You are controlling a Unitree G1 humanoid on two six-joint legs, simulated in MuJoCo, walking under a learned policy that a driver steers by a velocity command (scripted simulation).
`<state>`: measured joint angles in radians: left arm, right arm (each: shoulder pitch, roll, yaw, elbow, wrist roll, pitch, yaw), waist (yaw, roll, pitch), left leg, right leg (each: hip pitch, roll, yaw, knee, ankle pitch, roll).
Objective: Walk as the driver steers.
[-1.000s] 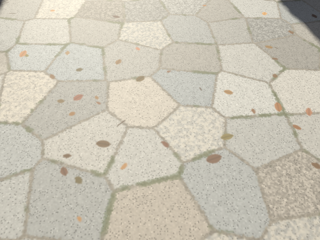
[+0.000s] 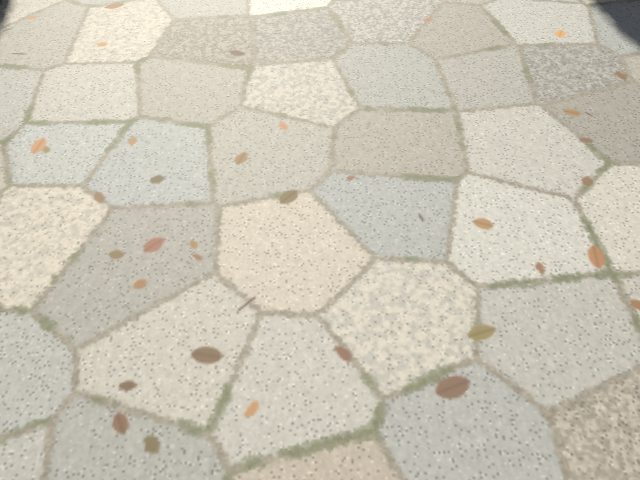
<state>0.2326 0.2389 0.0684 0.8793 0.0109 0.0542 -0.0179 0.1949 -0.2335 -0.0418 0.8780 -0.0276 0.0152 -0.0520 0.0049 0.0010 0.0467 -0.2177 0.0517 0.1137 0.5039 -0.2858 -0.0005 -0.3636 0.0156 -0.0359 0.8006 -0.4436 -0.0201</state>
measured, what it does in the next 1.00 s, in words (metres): walks ahead: right foot, then left foot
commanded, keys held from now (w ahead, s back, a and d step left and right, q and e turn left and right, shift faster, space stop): e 0.22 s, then q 0.08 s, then w+q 0.62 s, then w+e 0.08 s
